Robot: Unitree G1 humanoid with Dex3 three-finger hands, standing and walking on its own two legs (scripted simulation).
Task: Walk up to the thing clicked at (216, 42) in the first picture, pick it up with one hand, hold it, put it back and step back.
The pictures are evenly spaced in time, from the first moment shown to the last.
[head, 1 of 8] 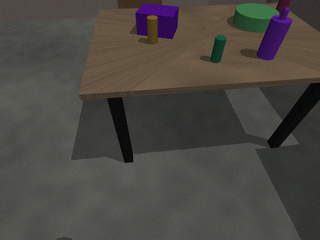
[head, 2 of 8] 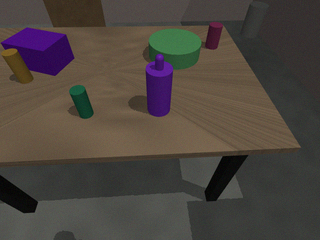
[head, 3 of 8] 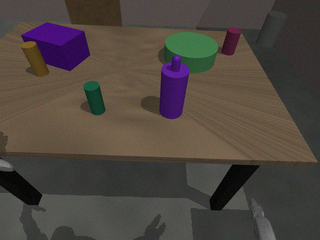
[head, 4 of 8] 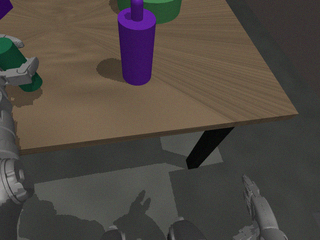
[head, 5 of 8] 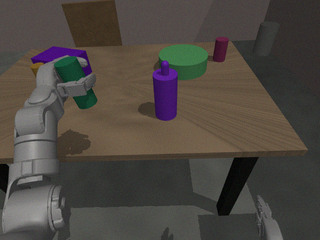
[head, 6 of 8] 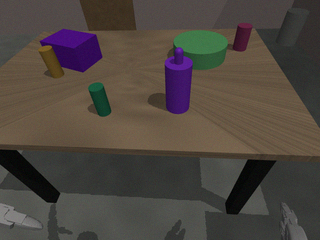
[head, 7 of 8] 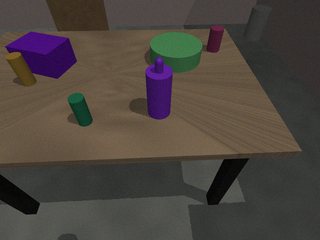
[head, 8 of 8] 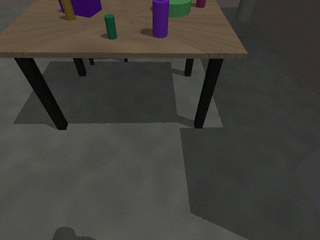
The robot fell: no
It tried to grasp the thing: yes
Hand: left
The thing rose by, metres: 0.27
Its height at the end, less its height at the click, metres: +0.00
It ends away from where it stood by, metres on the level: 0.03
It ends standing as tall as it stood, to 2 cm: yes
